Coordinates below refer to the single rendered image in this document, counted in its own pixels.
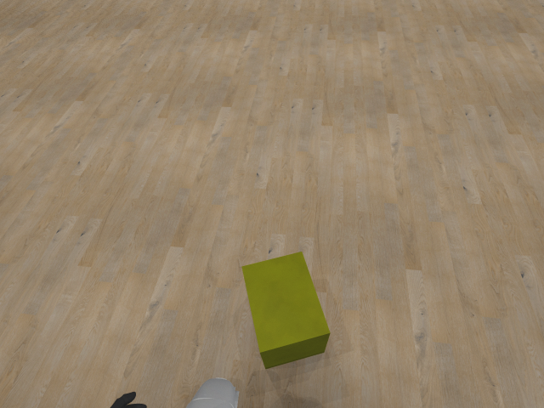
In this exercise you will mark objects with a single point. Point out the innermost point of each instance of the carton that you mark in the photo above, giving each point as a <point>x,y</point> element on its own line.
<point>288,319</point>

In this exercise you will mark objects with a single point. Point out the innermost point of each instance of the robot left thigh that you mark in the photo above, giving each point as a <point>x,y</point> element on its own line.
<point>215,393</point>

